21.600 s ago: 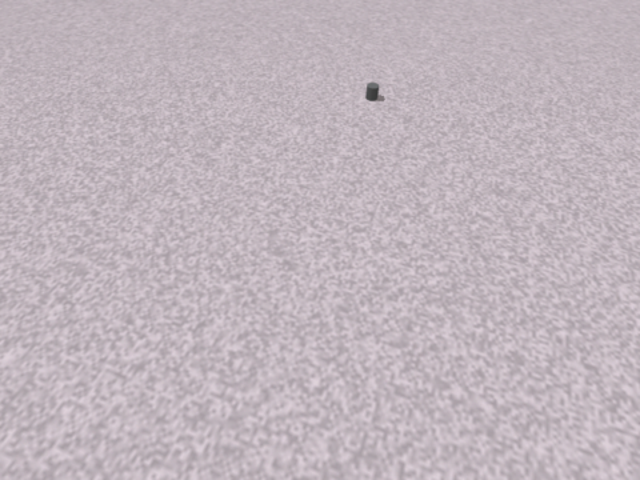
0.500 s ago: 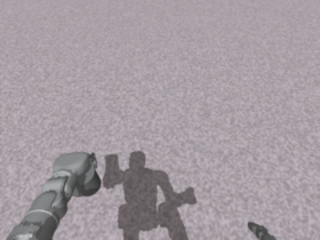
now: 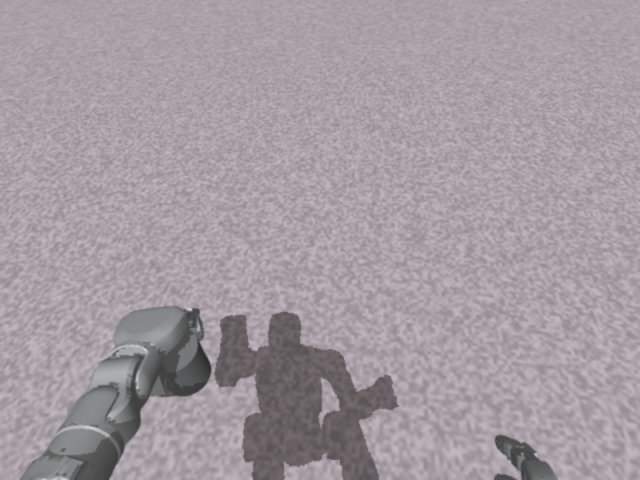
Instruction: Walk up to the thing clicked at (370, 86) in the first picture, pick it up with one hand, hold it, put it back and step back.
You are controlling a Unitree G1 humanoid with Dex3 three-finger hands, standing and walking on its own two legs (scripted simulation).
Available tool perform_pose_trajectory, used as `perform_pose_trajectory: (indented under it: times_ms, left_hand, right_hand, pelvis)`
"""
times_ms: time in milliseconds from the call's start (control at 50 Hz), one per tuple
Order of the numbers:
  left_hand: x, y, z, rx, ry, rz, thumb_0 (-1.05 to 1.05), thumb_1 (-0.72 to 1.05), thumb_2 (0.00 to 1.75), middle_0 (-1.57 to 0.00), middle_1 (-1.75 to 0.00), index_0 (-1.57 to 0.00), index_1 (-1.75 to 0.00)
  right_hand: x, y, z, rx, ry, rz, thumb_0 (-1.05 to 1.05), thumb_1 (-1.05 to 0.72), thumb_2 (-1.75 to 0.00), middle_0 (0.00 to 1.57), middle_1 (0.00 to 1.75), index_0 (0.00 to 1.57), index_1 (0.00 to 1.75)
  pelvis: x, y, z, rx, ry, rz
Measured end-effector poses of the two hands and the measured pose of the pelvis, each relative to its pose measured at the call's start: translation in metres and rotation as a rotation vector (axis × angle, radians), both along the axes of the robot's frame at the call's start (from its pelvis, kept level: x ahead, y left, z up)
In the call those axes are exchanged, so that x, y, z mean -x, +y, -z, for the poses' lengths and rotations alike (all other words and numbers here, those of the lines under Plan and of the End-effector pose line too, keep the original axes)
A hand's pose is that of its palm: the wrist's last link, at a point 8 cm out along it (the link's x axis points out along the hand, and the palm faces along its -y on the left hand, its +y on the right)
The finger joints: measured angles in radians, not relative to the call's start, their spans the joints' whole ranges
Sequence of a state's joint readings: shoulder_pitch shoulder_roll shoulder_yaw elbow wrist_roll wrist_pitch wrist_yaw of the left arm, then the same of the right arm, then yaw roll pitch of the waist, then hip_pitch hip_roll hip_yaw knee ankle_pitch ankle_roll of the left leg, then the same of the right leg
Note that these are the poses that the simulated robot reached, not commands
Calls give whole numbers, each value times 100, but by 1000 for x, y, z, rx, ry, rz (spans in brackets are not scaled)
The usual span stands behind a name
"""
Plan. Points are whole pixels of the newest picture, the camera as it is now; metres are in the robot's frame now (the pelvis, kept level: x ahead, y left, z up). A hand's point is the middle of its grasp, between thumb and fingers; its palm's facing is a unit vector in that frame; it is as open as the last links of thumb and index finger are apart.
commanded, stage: hold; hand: left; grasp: from above
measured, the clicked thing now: (180, 362) +0.31 +0.21 -0.08
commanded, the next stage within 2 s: crouch in 1.02 s
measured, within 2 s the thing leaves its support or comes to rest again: neither
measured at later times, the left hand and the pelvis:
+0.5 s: hand (158, 366) +0.28 +0.22 -0.03, palm faces -0.45 -0.06 -0.89, open 9.8 cm; pelvis -0.01 +0.00 +0.01, yaw +0 degrees
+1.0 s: hand (155, 364) +0.28 +0.23 -0.03, palm faces -0.45 -0.06 -0.89, open 9.8 cm; pelvis -0.01 +0.00 +0.01, yaw +0 degrees
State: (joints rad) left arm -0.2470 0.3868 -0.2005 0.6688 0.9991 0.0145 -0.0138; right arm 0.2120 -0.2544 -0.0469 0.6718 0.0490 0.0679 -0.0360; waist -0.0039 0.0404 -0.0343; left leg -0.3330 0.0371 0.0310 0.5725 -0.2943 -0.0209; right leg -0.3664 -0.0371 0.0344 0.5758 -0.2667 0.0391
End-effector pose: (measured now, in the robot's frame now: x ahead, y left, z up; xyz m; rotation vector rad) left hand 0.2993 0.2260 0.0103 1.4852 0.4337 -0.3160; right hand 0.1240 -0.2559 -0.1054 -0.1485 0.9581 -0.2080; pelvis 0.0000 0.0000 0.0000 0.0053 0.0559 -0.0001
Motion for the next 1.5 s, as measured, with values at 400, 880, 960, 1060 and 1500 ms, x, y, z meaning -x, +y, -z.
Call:
perform_pose_trajectory:
  times_ms: [400, 880, 960, 1060, 1500]
  left_hand:
    - [13, -2, -15, 0, -15, 8, -1, 5, 58, -78, -80, -60, -73]
    - [14, 1, -14, 6, -8, 11, -1, 5, 59, -78, -81, -60, -74]
    - [11, 2, -14, 1, -7, 12, -2, 4, 60, -78, -81, -60, -74]
    - [7, 6, -17, -2, -11, 6, -2, 4, 60, -78, -82, -59, -74]
    - [11, 11, 52, -36, 23, 14, -1, 6, 59, -76, -83, -58, -75]
  right_hand:
    - [-6, 4, -8, -7, -40, -12, 1, -91, -89, 20, 30, 20, 30]
    - [-11, 10, -11, -7, -37, -23, 1, -91, -89, 20, 30, 20, 30]
    - [-10, 10, -10, -5, -27, -19, 1, -91, -90, 20, 30, 20, 30]
    - [-8, 9, -9, -4, -17, -11, 1, -91, -90, 20, 30, 20, 30]
    - [14, -2, 6, 39, 81, -17, 1, -90, -89, 20, 30, 21, 30]
  pelvis:
    - [7, -1, -5, -2, -40, 2]
    - [8, 1, -7, -2, -48, 1]
    - [6, 2, -7, -1, -46, 2]
    - [4, 3, -8, 0, -45, 2]
    - [11, 2, 9, 6, 60, -17]
